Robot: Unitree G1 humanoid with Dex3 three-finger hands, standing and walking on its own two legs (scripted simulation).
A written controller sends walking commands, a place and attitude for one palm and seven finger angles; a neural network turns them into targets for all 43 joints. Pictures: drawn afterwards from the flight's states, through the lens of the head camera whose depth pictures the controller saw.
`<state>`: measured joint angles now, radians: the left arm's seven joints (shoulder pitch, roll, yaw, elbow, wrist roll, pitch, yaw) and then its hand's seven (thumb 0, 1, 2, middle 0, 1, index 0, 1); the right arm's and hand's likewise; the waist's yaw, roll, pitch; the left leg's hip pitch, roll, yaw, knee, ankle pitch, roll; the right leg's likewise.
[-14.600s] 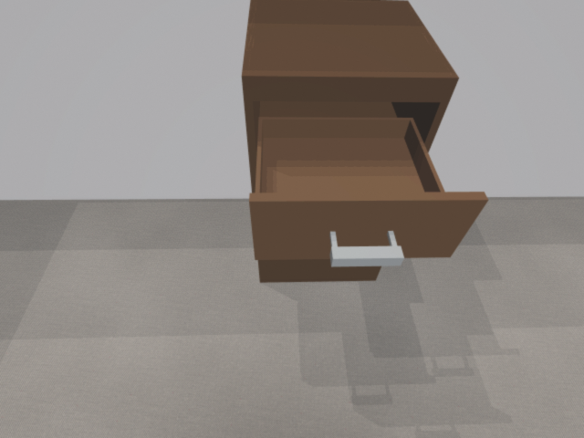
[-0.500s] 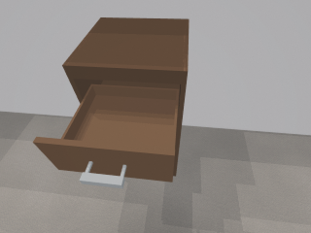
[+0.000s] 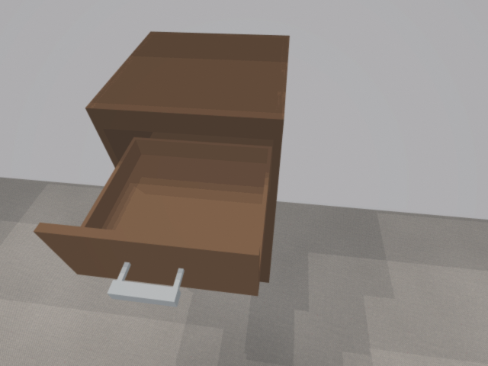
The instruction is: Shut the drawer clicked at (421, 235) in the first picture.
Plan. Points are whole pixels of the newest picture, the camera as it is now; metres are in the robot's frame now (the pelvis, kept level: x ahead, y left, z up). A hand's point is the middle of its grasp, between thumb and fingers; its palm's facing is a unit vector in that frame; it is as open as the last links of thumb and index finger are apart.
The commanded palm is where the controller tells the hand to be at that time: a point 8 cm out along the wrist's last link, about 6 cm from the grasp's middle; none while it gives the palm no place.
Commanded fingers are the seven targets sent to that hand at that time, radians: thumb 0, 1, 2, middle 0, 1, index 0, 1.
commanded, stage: come to a stop and stand still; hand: left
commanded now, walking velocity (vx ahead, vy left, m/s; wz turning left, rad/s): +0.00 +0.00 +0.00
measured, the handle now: (148, 281) +0.28 +0.20 -0.07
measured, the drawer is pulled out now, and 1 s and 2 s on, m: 0.30 0.30 0.29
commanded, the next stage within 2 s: look again from close up in 0.30 s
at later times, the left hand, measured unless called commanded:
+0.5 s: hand out of the picture -0.01 +0.16 -0.17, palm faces +0.03 -0.98 -0.21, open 7.3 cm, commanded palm none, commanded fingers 0.00 0.90 0.90 -0.20 -0.30 -0.20 -0.30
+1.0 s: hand out of the picture -0.02 +0.16 -0.17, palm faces +0.03 -0.98 -0.19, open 7.3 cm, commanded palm none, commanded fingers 0.00 0.90 0.90 -0.20 -0.30 -0.20 -0.30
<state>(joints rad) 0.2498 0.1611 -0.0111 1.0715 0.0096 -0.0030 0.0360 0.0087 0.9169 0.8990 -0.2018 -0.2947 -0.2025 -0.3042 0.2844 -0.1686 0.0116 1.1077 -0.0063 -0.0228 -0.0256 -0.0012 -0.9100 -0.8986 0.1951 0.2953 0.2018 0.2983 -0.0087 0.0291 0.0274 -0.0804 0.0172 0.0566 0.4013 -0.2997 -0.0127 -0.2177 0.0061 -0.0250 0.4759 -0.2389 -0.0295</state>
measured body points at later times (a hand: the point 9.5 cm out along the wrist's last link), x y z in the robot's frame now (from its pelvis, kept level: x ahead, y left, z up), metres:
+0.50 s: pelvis -0.01 -0.02 +0.00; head +0.00 -0.03 +0.45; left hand -0.01 +0.21 -0.15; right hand -0.03 -0.23 -0.17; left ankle -0.05 +0.12 -0.74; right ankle +0.01 -0.10 -0.74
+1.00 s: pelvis -0.01 -0.01 +0.00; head +0.00 -0.01 +0.45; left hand -0.02 +0.21 -0.16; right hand -0.04 -0.21 -0.16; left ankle -0.05 +0.12 -0.74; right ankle +0.01 -0.10 -0.74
